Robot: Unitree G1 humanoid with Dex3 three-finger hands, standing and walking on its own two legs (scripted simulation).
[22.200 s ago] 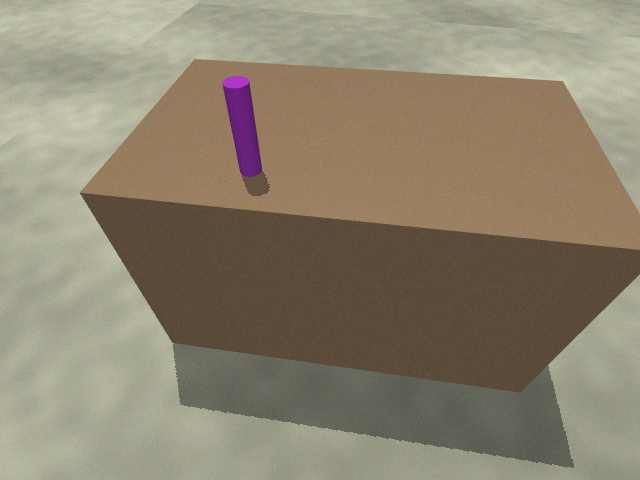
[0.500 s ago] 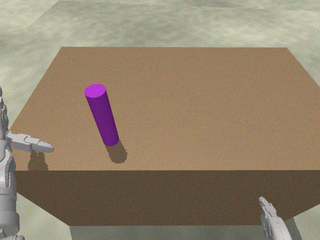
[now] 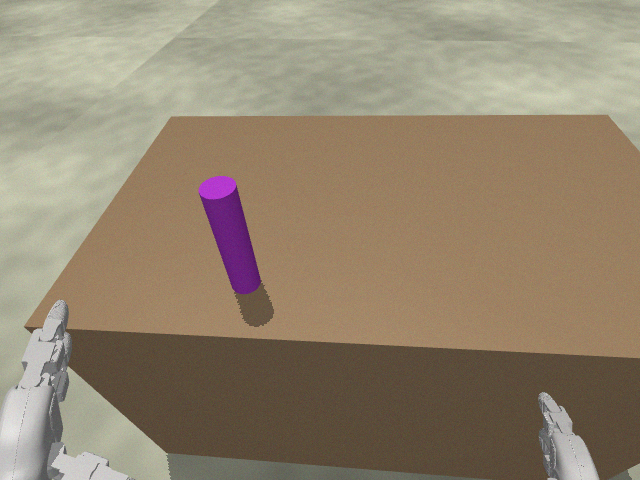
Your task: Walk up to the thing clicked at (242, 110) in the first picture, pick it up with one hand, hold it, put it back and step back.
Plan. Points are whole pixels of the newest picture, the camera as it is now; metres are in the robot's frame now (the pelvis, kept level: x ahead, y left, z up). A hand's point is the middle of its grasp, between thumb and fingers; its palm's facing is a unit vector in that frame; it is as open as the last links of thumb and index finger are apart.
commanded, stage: sink last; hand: left
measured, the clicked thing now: (233, 240) +0.45 +0.16 +0.05
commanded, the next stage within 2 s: home in 0.32 s
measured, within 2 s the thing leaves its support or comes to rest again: neither
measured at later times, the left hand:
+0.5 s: hand (79, 425) +0.16 +0.25 +0.10, palm faces +0.33 -0.86 -0.40, open 17.4 cm
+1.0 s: hand (201, 474) +0.16 +0.18 -0.07, palm faces +0.08 -0.98 -0.19, open 17.5 cm
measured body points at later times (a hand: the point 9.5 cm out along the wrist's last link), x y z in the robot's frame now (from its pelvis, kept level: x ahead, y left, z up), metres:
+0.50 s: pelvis -0.02 -0.01 +0.00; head -0.03 -0.02 +0.45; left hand +0.14 +0.29 +0.12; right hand +0.14 -0.27 -0.05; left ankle +0.02 +0.13 -0.72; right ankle -0.02 -0.13 -0.72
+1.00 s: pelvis +0.00 +0.01 +0.01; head +0.02 +0.01 +0.46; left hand +0.16 +0.23 -0.06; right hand +0.16 -0.23 -0.07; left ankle +0.02 +0.13 -0.72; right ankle -0.02 -0.13 -0.72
